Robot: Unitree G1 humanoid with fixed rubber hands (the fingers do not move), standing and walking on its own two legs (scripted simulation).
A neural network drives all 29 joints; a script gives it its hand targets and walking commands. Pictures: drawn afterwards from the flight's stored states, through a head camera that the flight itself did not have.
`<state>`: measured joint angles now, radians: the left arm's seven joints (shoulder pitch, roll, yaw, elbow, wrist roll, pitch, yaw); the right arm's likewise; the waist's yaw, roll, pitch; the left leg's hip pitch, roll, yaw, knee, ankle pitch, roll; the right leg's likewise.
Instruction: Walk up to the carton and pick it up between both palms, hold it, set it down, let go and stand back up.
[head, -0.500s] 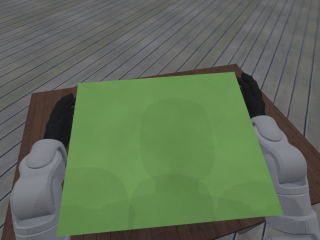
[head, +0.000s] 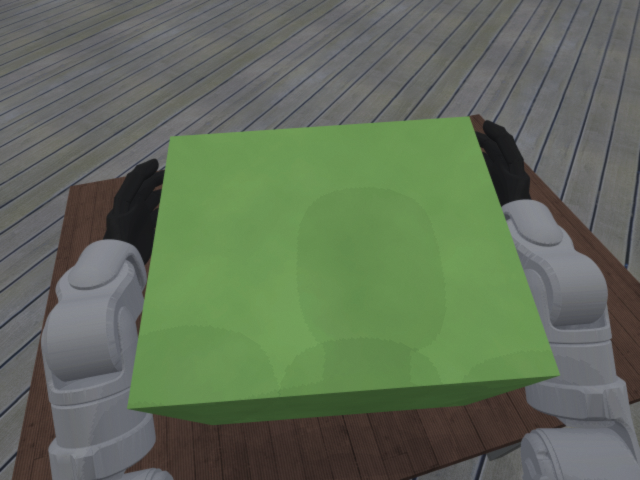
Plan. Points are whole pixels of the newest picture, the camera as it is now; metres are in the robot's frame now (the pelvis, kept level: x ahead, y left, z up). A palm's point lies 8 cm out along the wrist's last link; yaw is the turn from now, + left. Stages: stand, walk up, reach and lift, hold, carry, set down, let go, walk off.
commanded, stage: hold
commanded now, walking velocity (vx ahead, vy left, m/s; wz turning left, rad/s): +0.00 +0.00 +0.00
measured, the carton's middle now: (330, 282) +0.29 -0.01 +0.13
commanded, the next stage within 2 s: none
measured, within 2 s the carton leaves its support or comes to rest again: neither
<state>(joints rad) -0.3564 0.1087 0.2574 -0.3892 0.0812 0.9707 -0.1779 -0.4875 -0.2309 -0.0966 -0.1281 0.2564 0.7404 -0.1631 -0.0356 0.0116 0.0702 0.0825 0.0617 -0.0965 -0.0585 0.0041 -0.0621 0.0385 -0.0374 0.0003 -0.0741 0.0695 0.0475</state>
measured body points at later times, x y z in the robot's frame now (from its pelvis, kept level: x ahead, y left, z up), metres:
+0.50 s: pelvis +0.01 +0.01 +0.00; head +0.04 +0.02 +0.45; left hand +0.31 +0.20 +0.16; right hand +0.34 -0.18 +0.18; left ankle -0.01 +0.17 -0.75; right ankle +0.02 -0.14 -0.75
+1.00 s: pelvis -0.02 +0.00 +0.00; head -0.01 +0.00 +0.45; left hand +0.33 +0.20 +0.18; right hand +0.36 -0.19 +0.19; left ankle -0.01 +0.16 -0.76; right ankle +0.02 -0.14 -0.76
